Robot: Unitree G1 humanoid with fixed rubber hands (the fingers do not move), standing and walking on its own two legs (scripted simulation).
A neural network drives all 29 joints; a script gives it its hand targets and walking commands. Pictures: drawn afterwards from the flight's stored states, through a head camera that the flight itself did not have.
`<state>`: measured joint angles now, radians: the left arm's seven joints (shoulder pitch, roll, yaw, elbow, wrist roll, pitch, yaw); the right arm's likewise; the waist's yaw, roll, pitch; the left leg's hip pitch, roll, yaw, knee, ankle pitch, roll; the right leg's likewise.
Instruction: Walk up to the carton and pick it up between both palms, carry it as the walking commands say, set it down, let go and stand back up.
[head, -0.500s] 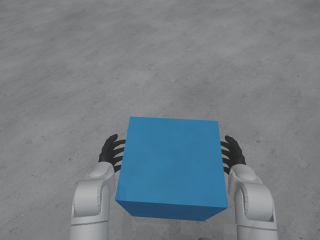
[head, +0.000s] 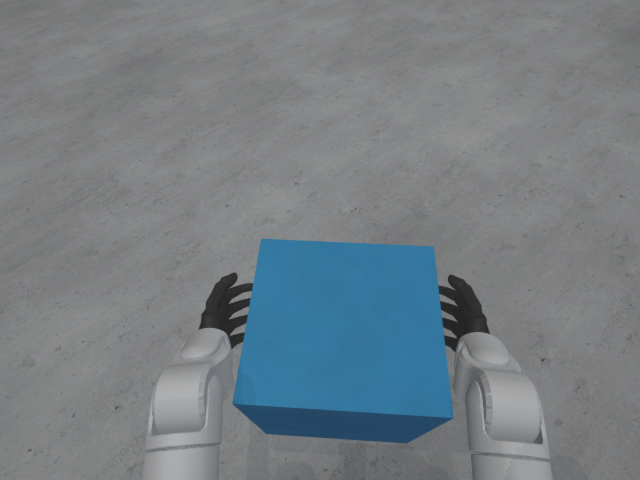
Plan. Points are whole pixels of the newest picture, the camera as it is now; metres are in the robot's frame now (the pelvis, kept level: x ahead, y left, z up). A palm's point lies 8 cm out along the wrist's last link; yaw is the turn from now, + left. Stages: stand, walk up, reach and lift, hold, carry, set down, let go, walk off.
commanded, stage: carry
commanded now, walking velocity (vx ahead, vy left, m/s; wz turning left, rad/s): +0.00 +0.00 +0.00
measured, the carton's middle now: (340, 350) +0.29 +0.00 -0.03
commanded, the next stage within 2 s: none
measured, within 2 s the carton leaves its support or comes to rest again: neither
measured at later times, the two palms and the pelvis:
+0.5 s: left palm (256, 182) +0.55 +0.14 +0.04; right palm (434, 179) +0.56 -0.16 +0.03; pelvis +0.29 -0.01 +0.00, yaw +1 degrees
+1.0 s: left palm (280, 89) +0.84 +0.12 +0.05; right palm (420, 86) +0.85 -0.18 +0.04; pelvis +0.58 -0.03 +0.01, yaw +0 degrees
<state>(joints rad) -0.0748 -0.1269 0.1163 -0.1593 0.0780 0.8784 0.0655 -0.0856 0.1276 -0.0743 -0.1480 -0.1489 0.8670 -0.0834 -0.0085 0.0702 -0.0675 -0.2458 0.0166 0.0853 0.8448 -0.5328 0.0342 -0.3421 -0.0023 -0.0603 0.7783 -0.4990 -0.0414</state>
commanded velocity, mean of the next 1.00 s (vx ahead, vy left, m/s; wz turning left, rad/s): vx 0.00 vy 0.00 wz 0.00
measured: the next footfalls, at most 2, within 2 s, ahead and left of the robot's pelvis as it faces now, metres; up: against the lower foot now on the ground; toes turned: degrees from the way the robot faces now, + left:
left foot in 0.18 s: +0.12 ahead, +0.10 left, +0.00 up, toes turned +5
right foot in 0.42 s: +0.27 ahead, -0.09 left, +0.00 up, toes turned -2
